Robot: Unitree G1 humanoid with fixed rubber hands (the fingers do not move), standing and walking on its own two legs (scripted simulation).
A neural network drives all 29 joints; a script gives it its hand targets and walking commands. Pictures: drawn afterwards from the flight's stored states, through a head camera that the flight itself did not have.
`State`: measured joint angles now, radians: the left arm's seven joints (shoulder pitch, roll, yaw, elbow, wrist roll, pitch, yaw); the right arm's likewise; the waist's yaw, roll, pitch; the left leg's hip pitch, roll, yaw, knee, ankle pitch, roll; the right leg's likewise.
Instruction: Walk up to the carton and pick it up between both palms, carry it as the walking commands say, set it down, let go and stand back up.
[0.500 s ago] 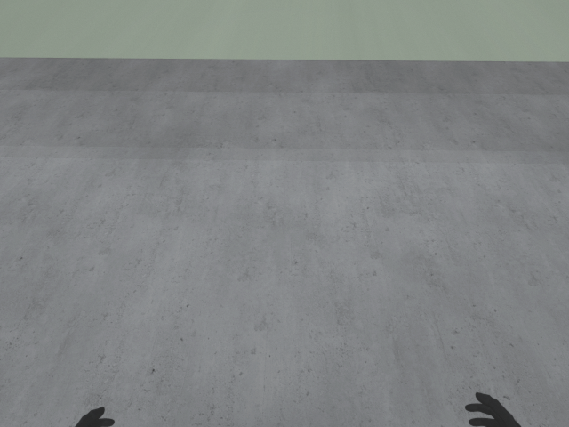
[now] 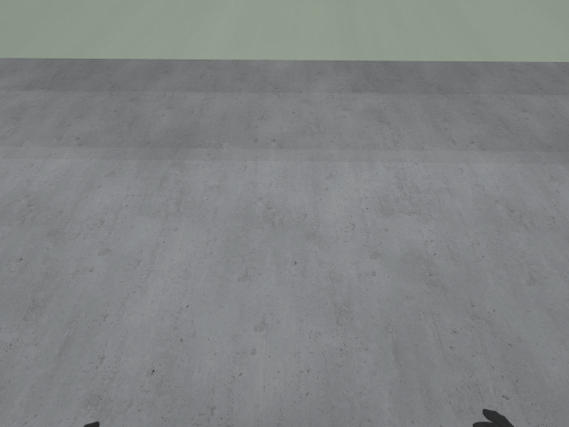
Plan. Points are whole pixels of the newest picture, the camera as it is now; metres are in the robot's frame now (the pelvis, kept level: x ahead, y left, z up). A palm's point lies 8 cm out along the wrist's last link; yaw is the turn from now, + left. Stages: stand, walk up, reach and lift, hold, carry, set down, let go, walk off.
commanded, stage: stand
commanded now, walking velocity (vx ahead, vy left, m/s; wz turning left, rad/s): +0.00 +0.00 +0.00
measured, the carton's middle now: out of the picture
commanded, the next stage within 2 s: walk up in 1.06 s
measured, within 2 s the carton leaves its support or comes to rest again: neither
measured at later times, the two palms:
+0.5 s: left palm out of the picture +0.11 +0.31 -0.10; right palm out of the picture +0.11 -0.31 -0.10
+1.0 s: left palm out of the picture +0.11 +0.32 -0.10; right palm out of the picture +0.11 -0.31 -0.10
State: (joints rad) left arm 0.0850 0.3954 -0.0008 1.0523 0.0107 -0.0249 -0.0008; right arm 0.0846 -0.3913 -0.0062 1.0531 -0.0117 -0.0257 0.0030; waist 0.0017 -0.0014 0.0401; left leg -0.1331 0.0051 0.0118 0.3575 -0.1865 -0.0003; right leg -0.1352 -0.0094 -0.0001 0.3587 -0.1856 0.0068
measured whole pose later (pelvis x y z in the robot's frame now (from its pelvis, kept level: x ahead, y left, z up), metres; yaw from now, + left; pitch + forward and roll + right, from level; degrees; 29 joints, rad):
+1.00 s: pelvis +0.01 +0.00 +0.00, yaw +0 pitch -2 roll +0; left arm 0.09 0.40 0.00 1.06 0.01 -0.02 0.00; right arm 0.08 -0.40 -0.01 1.06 -0.01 -0.02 0.00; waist 0.00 0.00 0.04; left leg -0.11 0.00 0.01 0.33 -0.19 0.00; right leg -0.11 -0.01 0.00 0.33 -0.19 0.01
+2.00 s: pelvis +0.00 +0.00 -0.01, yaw -24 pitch +0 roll -1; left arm 0.11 0.31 0.09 0.85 0.03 0.08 -0.03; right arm 0.23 -0.27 -0.05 0.88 -0.03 0.03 -0.04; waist -0.02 -0.03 0.05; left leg -0.19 0.06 0.11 0.49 -0.30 0.01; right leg -0.48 0.02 0.01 0.97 -0.40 0.03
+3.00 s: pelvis -0.01 -0.01 -0.01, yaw -57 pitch +0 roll -1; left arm 0.10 0.28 0.04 0.82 0.00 0.07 -0.05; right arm 0.23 -0.31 -0.06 0.83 -0.03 0.02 -0.02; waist -0.02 0.02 0.08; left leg -0.21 0.15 0.23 0.52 -0.29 -0.02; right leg -0.29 -0.02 -0.05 0.66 -0.40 0.03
